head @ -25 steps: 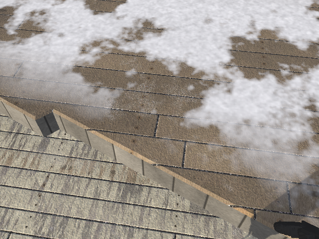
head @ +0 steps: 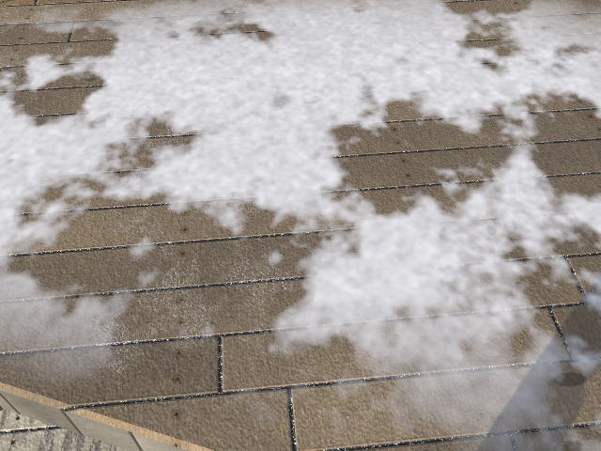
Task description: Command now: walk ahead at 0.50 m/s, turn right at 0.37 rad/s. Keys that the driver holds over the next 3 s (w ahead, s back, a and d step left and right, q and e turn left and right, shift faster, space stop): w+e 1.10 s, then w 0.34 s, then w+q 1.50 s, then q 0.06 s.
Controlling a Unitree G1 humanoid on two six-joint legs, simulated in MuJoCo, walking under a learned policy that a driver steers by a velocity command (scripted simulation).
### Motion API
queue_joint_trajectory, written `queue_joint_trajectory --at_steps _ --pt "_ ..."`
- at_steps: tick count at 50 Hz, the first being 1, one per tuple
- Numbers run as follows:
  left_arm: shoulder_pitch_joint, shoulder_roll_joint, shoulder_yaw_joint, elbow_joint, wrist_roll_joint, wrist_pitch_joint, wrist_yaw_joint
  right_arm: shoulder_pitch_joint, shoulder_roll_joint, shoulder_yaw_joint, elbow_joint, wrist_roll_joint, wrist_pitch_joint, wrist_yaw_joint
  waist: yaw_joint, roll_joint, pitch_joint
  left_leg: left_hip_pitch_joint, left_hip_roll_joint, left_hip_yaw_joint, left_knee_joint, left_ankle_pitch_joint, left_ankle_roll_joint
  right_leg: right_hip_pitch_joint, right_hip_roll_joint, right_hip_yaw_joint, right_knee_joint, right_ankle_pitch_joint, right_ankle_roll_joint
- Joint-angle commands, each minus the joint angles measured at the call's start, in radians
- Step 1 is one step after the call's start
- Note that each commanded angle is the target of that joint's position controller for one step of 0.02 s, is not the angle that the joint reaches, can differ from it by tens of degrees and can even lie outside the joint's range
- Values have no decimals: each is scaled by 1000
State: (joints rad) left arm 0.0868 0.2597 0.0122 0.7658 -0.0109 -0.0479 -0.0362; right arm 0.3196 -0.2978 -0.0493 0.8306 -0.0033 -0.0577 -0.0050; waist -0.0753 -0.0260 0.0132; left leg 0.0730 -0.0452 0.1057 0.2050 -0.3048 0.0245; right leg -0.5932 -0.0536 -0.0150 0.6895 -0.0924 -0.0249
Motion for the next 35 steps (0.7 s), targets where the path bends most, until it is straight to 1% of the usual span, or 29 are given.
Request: queue_joint_trajectory --at_steps 1,3,4,5,6,7,8,9,10,13,14,15,17,19,21,22,23,24,25,26,27,28,29,30,31,32,33,34,35 --pt "-22 110 37 -86 12 -8 -10 -46 -175 -36 -57 5 15 -25 55 121 -32 57 302 -22 168 1043 112 59 56 -63 -2 -113 -48" --pt "236 150 76 -23 13 -11 -9 -92 -184 -34 -71 13 26 -35 196 113 -146 -66 236 27 507 1118 61 398 121 -90 -163 24 -99" --pt "373 211 101 10 0 -9 7 -100 -152 -23 -90 1 12 -31 253 6 -185 -321 171 28 805 746 11 668 39 76 -222 175 -138" --pt "350 323 108 -10 10 -6 22 -29 -3 22 -119 -40 -28 -9 132 -306 -199 -709 -24 -27 1197 -247 -57 888 -230 531 -216 571 -289" --pt "383 276 106 -9 11 -7 14 32 -70 16 -98 -1 -62 14 172 -156 -352 -827 -11 -232 1322 -251 -60 956 -317 765 -341 234 -416" --pt "354 219 99 -12 9 -6 14 -46 -109 2 -110 38 -75 24 173 -51 -210 -920 39 -214 1324 -189 -50 875 -271 678 -369 -9 -383" --pt "295 168 84 -21 0 -3 13 -112 -101 3 -134 34 -79 23 144 34 -97 -949 82 -191 1264 -118 -43 739 -225 589 -394 -130 -332" --pt "269 112 62 -25 5 0 7 -166 -71 8 -133 13 -68 16 138 86 -43 -947 103 -170 1274 -77 -43 649 -187 545 -426 -162 -297" --pt "238 115 56 -44 21 1 9 -149 -72 6 -157 11 -59 18 92 40 -5 -912 107 -178 1275 -37 -57 537 -182 535 -444 -104 -311" --pt "250 115 49 -37 21 14 35 -136 -9 21 -183 -8 -34 25 55 -28 17 -980 110 -119 1428 -36 -94 395 -120 405 -428 89 -298" --pt "267 119 49 -36 18 17 45 -156 4 29 -208 -13 -31 25 55 -15 22 -1021 115 -107 1425 -11 -105 365 -104 377 -422 120 -288" --pt "329 107 44 -14 22 22 54 -172 50 41 -209 -8 -24 21 82 -63 9 -1107 92 -68 1633 -51 -125 384 -113 396 -416 130 -309" --pt "401 93 34 16 12 27 62 -222 83 64 -262 1 -25 15 95 -45 37 -1334 118 -83 1780 -103 -125 438 -127 440 -404 -27 -299" --pt "480 68 20 61 11 42 65 -332 135 100 -336 5 -43 18 129 -52 80 -1580 124 -78 1927 -173 -105 540 -151 491 -399 -76 -277" --pt "504 55 11 82 -18 63 74 -470 167 135 -443 -15 -65 25 142 -21 93 -1560 139 -36 1671 -120 -103 471 -82 456 -401 -101 -226" --pt "515 56 9 87 -13 74 84 -506 154 137 -480 -22 -74 27 153 -20 70 -1492 139 -22 1534 -56 -104 445 -79 449 -429 -50 -219" --pt "482 88 23 63 -25 81 98 -545 163 150 -528 -51 -76 33 140 -4 8 -1159 140 34 1286 -2 -89 283 -92 431 -589 28 -232" --pt "468 81 25 64 -20 68 98 -537 141 137 -524 -40 -68 28 132 -43 -30 -857 108 104 1149 63 -71 155 -86 393 -693 112 -235" --pt "406 114 30 55 -31 45 94 -433 100 108 -516 -18 -70 16 50 -190 -87 -627 73 93 1064 72 -42 171 -80 353 -646 492 -211" --pt "388 177 42 63 -17 39 94 -251 8 56 -481 -10 -68 0 -59 -298 -251 -439 3 85 1054 1 -13 341 -82 326 -510 1013 -175" --pt "373 239 60 80 -11 38 91 -102 -90 15 -448 12 -55 -5 -149 -340 -319 -400 -6 19 919 -86 15 543 -80 279 -320 1352 -125" --pt "300 229 64 61 1 28 95 9 -137 -8 -405 7 -46 -7 -218 -242 -358 -272 23 -98 831 -82 60 518 -65 264 -97 1575 -110" --pt "254 171 64 12 25 1 87 190 -255 -26 -352 -15 -45 -2 -207 39 -432 -88 244 -501 558 -29 130 406 -6 296 249 1033 -116" --pt "388 -35 29 -22 19 -26 45 195 -250 -22 -303 -59 -35 4 -60 658 -595 134 481 -1168 131 -52 273 92 272 352 688 -197 -77" --pt "373 10 45 9 32 -26 -2 98 -129 -5 -316 -28 -28 -15 -51 369 -441 8 504 -1290 44 -104 281 -45 248 362 1015 -243 -38" --pt "238 28 52 -49 13 -8 -9 18 -56 8 -266 11 -26 -25 -16 246 -191 -167 480 -1035 98 -142 250 -186 196 228 1163 -252 -33" --pt "182 -18 32 -89 1 11 -5 7 37 27 -189 11 -21 -14 30 83 -39 -338 429 -779 148 -210 191 -221 119 160 1195 -233 -66" --pt "189 -22 26 -98 -6 33 -5 -36 111 40 -136 -9 -27 -3 88 13 51 -482 379 -564 186 -254 138 -198 63 154 1187 -215 -93" --pt "233 -29 22 -99 -24 48 -6 -67 158 48 -102 -23 -34 7 131 37 69 -541 331 -422 177 -212 89 -159 40 166 1160 -201 -109"
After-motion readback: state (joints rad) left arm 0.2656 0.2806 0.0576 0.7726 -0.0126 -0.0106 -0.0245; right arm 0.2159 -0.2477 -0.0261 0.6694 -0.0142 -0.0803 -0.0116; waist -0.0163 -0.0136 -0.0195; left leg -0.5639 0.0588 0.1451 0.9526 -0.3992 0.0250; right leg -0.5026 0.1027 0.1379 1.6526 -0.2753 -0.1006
